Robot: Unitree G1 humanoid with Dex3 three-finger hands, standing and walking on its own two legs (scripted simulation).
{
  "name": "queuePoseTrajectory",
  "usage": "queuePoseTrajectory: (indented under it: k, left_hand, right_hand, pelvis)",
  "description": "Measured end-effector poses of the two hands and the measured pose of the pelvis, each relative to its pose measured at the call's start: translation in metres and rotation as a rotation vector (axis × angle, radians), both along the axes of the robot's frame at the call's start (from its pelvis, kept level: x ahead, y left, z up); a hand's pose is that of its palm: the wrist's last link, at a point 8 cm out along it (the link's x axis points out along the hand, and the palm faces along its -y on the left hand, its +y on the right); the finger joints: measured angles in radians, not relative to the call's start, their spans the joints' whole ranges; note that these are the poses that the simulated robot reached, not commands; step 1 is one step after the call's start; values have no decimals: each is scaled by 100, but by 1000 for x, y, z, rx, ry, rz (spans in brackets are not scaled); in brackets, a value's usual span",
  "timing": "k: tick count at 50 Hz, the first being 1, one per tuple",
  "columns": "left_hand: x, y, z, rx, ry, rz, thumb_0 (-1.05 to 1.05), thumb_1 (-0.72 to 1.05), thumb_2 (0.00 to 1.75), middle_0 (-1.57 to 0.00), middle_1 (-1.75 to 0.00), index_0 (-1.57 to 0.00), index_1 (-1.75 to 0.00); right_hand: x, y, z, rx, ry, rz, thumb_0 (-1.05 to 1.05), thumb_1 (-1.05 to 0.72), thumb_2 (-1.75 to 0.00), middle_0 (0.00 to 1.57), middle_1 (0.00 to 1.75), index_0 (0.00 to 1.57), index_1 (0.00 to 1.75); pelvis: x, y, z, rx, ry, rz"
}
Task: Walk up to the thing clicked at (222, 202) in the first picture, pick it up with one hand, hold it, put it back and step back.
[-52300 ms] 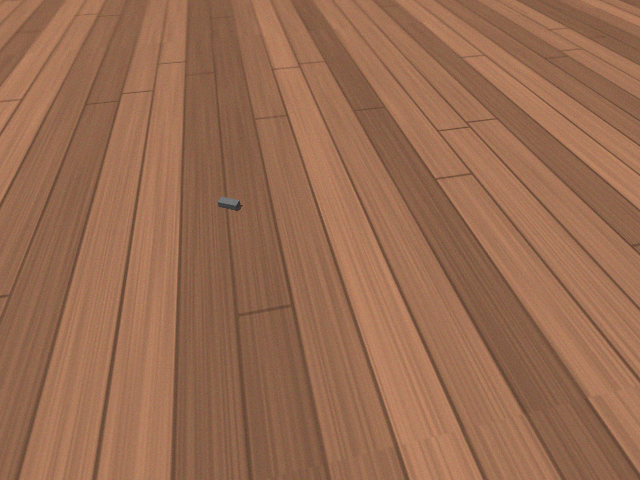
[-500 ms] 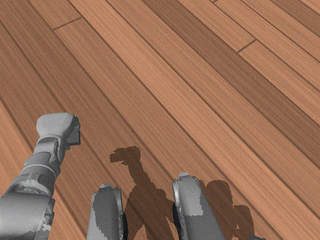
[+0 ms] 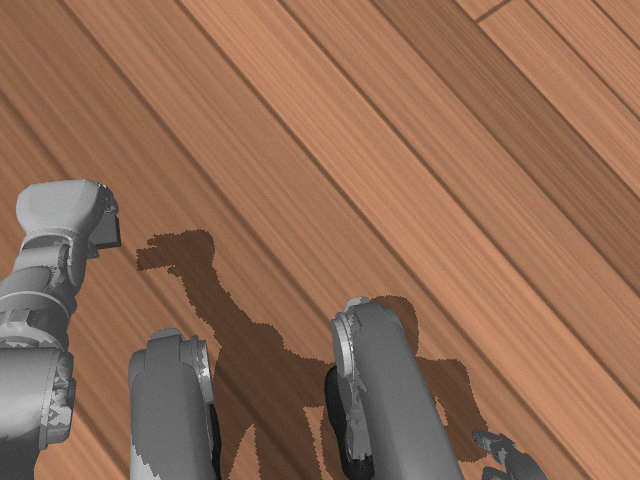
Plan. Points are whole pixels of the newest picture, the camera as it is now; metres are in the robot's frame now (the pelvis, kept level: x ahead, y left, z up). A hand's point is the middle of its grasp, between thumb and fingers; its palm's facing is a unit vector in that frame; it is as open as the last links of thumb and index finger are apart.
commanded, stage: crouch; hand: left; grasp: from above
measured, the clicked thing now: (80, 234) +0.47 +0.26 -0.21
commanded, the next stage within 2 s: lower in 0.66 s
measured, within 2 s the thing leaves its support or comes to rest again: neither
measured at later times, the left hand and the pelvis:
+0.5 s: hand (100, 241) +0.46 +0.24 -0.24, palm faces -0.45 -0.02 -0.89, open 7.1 cm; pelvis -0.01 +0.00 -0.07, yaw -2 degrees
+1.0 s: hand (106, 244) +0.47 +0.25 -0.28, palm faces -0.48 -0.04 -0.88, open 7.1 cm; pelvis -0.01 +0.00 -0.09, yaw -3 degrees
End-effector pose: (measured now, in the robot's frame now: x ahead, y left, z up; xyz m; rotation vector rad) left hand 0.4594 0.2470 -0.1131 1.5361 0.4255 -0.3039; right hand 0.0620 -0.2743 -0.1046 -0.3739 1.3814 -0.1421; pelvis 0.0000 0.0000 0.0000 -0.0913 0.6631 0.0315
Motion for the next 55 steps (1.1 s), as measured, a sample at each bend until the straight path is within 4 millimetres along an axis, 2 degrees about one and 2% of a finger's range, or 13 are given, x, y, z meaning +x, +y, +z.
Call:
queuePoseTrajectory:
  k: [18, 26, 43, 55]
  left_hand:
    - [4, -1, -53, -22, 17, -39, 1, 44, 6, -103, -9, -104, -8]
    - [10, -2, -67, -19, 2, -30, 1, 44, 6, -103, -10, -103, -8]
    - [19, 3, -92, -14, 24, -13, 1, 44, 5, -104, -7, -105, -5]
    - [16, 1, -124, -40, 30, -36, 1, 43, 6, -106, -6, -106, -5]
  right_hand:
    - [-39, 4, -40, 16, 89, -17, 0, -91, -90, 20, 29, 20, 30]
    - [-50, 5, -56, 20, 95, -7, 0, -91, -90, 20, 29, 20, 30]
    - [-49, 8, -71, 28, 113, 20, 0, -91, -90, 20, 29, 20, 30]
    - [-48, 4, -72, 0, 128, 52, 0, -91, -90, 20, 29, 20, 30]
  pelvis:
    - [-8, 1, -49, -14, -34, -13]
    - [-12, 1, -68, -17, -56, -20]
    - [-7, 1, -85, -29, -65, -29]
    - [-7, 1, -98, -45, -85, -37]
